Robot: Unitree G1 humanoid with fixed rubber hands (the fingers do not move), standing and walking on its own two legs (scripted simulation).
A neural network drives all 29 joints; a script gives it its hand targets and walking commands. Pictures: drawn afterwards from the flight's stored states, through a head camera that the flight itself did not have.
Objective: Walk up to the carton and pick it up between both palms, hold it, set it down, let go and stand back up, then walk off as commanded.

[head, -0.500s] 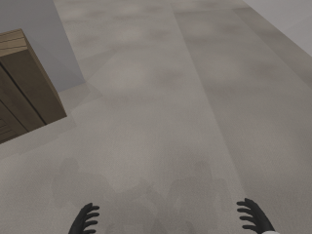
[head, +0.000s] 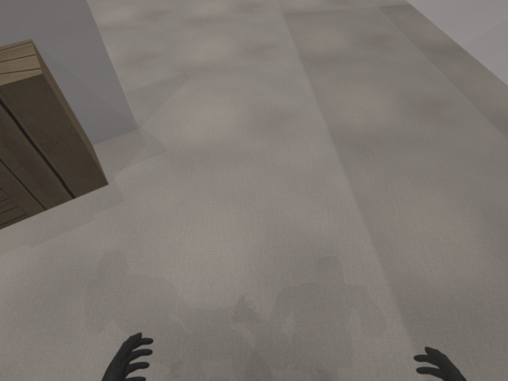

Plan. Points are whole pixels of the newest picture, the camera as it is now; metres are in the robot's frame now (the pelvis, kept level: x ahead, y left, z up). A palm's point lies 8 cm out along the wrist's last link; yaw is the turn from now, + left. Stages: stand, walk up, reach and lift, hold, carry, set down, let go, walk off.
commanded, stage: stand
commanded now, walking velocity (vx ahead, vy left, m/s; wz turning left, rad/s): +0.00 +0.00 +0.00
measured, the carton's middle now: out of the picture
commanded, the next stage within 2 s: walk up in 1.60 s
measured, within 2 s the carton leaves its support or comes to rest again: neither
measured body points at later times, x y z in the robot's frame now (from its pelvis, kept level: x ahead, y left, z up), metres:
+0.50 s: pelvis -0.01 +0.00 +0.00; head +0.01 +0.00 +0.45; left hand +0.15 +0.26 -0.09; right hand +0.12 -0.29 -0.11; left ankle +0.00 +0.12 -0.72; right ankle +0.00 -0.12 -0.72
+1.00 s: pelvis -0.02 +0.00 +0.00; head -0.01 +0.00 +0.45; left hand +0.12 +0.27 -0.10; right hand +0.09 -0.29 -0.11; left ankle +0.00 +0.12 -0.72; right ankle +0.00 -0.12 -0.72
